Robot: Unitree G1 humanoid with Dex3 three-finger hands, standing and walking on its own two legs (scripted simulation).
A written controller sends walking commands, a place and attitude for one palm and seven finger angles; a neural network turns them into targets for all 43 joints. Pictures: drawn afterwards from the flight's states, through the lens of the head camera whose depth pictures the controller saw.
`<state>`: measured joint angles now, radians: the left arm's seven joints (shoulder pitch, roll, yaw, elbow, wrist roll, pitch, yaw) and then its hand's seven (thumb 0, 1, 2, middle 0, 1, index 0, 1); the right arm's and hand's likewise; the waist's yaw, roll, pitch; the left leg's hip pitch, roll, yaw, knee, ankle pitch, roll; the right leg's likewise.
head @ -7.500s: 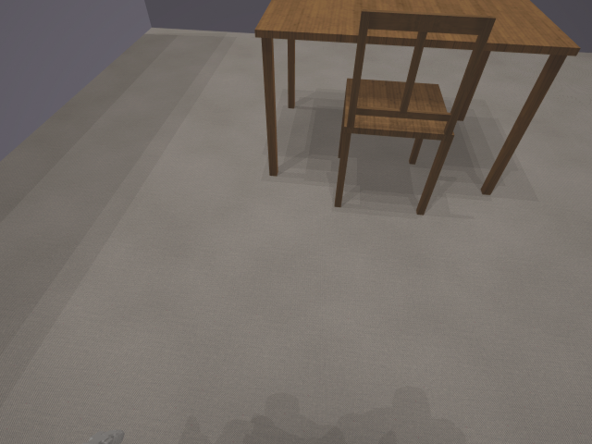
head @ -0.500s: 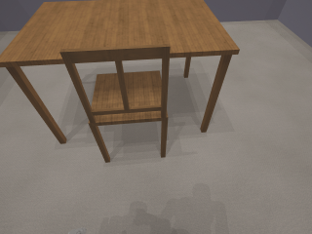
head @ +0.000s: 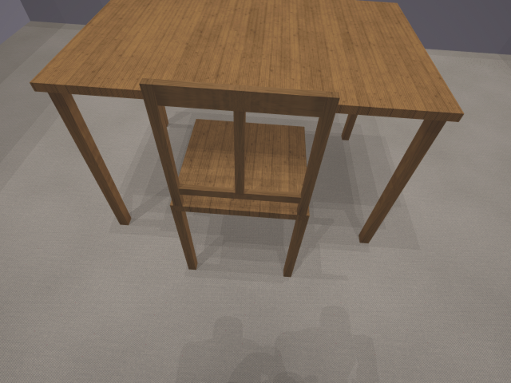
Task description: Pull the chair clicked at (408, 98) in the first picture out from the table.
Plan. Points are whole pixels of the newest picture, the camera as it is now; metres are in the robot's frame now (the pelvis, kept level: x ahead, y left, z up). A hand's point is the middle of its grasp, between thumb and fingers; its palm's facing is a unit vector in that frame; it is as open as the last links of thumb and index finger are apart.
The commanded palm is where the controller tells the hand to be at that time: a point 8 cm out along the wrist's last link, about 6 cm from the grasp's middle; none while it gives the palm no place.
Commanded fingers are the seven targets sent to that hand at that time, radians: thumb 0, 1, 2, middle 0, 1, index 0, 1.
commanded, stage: take the last steps up to it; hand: left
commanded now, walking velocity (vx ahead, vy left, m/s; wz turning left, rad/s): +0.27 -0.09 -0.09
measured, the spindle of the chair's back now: (239, 155) +0.64 +0.11 -0.08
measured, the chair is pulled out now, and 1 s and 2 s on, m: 0.00 0.00 0.00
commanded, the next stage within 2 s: come to a stop and stand still in 0.32 s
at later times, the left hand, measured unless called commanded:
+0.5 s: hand (200, 305) +0.28 +0.14 -0.16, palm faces -0.08 -0.97 -0.25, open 7.4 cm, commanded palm none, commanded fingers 0.00 0.90 0.90 -0.20 -0.30 -0.20 -0.30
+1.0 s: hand (160, 341) +0.21 +0.20 -0.16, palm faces +0.01 -0.96 -0.30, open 7.4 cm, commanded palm none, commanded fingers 0.00 0.90 0.90 -0.20 -0.30 -0.20 -0.30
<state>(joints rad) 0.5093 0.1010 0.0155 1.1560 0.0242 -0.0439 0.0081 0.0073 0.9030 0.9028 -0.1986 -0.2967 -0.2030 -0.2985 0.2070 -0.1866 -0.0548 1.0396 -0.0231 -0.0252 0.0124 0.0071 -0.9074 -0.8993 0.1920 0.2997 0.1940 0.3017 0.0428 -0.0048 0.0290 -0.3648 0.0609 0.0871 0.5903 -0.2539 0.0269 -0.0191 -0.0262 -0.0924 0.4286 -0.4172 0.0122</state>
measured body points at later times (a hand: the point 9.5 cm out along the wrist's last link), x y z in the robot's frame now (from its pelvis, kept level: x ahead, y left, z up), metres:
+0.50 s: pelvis +0.17 -0.05 -0.01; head +0.19 -0.07 +0.44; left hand +0.28 +0.19 -0.14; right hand +0.09 -0.26 -0.18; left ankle +0.05 +0.11 -0.71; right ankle +0.24 -0.15 -0.73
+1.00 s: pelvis +0.14 +0.00 -0.01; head +0.12 -0.02 +0.44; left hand +0.21 +0.25 -0.14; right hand +0.20 -0.26 -0.15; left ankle +0.12 +0.10 -0.73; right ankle +0.24 -0.14 -0.72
